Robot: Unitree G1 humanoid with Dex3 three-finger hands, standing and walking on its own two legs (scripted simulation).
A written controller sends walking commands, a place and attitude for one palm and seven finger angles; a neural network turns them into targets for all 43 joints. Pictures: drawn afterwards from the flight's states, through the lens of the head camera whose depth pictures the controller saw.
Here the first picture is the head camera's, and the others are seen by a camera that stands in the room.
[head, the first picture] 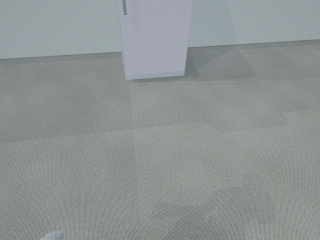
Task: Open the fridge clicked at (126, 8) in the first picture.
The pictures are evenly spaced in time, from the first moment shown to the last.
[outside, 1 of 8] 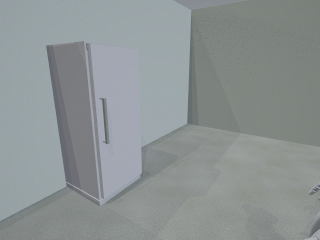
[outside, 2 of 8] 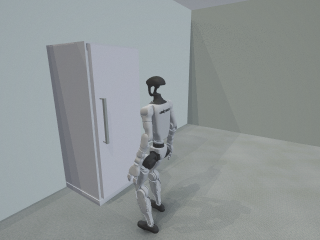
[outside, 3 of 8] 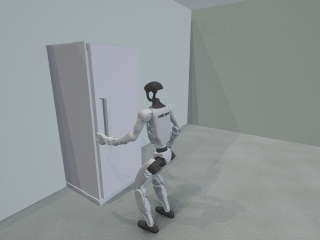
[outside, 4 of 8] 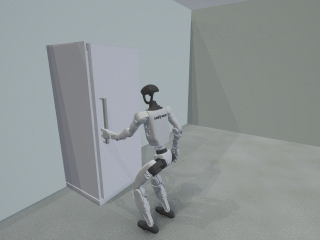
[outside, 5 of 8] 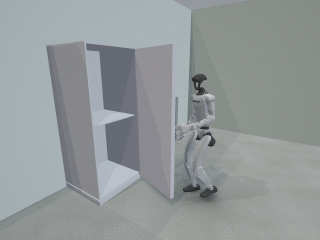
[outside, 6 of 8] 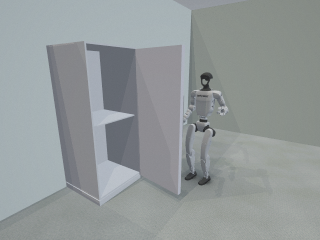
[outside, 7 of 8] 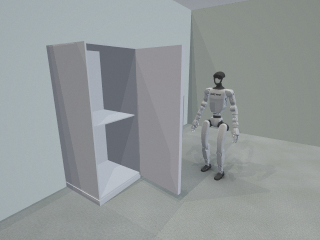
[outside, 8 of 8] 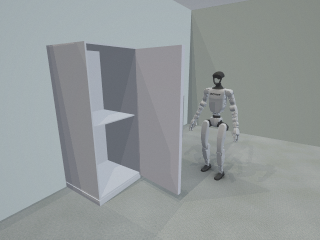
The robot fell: no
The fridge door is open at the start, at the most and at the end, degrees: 0 87 82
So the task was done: yes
